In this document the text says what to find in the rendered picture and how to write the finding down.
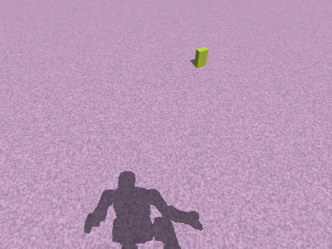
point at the carton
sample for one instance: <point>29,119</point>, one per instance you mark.
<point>201,56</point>

